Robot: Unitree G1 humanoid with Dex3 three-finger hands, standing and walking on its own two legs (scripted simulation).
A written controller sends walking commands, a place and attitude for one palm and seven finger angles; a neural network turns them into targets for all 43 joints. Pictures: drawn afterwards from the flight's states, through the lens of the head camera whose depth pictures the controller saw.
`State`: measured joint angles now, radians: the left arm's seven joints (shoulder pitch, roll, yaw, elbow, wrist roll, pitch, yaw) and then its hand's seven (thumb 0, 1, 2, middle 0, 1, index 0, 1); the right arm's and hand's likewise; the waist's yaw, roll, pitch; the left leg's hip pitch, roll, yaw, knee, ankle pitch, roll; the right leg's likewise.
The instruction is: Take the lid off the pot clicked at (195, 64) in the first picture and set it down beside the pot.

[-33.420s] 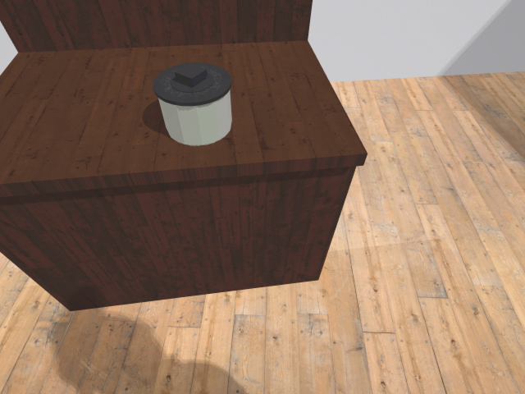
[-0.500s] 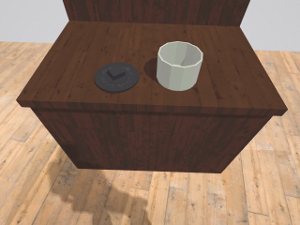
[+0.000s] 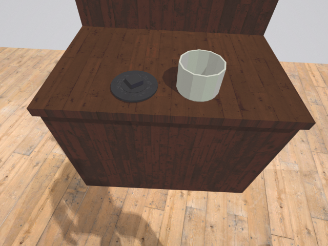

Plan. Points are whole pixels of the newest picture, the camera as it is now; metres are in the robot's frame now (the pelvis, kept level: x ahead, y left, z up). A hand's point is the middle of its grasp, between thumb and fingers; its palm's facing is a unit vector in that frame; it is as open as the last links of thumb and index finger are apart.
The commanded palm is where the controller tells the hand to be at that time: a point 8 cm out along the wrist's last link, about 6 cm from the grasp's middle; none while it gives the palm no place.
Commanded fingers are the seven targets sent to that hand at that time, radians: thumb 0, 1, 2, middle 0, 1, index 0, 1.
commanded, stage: let the arm hang, fingers relaxed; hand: left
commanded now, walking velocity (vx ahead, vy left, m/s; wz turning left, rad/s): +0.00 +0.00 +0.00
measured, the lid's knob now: (134, 80) +0.66 +0.15 +0.00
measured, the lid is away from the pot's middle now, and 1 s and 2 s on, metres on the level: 0.25 0.25 0.25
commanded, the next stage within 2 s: look to check the result in 0.48 s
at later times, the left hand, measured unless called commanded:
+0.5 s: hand out of the picture +0.01 +0.18 -0.18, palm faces +0.04 -0.98 -0.18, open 7.4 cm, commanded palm none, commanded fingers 0.00 0.90 0.90 -0.20 -0.30 -0.20 -0.30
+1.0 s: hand out of the picture +0.02 +0.17 -0.18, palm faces +0.05 -0.98 -0.19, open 7.3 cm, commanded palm none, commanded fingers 0.00 0.90 0.90 -0.20 -0.30 -0.20 -0.30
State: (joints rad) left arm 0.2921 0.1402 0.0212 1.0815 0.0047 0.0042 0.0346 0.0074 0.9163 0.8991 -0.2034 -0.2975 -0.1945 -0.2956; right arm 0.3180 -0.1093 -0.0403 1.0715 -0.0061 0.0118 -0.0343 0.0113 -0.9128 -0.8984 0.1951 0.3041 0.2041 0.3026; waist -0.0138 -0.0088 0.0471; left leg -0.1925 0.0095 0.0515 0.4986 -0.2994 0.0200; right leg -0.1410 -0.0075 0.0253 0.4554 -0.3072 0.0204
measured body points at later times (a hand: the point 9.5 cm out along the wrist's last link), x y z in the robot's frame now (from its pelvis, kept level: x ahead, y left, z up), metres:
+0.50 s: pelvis +0.01 +0.01 +0.00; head +0.04 +0.02 +0.45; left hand +0.01 +0.23 -0.16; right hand +0.00 -0.21 -0.16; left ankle -0.02 +0.10 -0.74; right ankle -0.04 -0.14 -0.74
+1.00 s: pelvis +0.01 +0.00 +0.00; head +0.04 +0.00 +0.45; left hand +0.01 +0.22 -0.16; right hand +0.00 -0.21 -0.16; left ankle -0.02 +0.10 -0.74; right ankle -0.04 -0.14 -0.74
